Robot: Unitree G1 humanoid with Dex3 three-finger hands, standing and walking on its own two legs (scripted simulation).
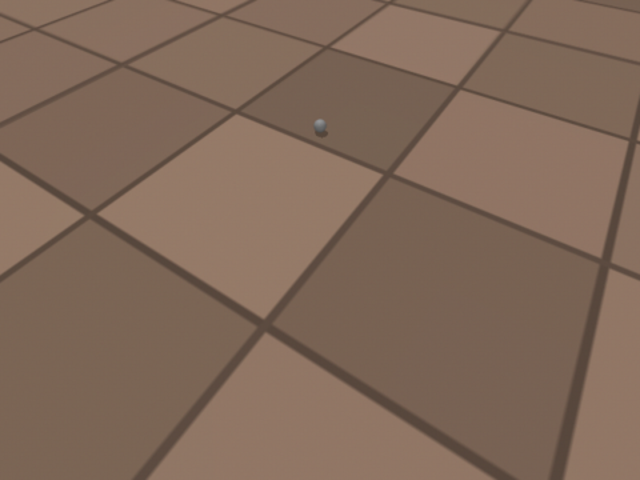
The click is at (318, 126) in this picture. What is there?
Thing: free ball
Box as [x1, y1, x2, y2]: [314, 119, 325, 131]
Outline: 318,119 314,123 314,128 317,131 322,131 325,128 325,122 321,119
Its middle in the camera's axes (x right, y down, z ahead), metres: +0.01 -0.61 +2.08
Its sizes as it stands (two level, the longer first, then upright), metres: 0.068 0.068 0.068
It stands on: the floor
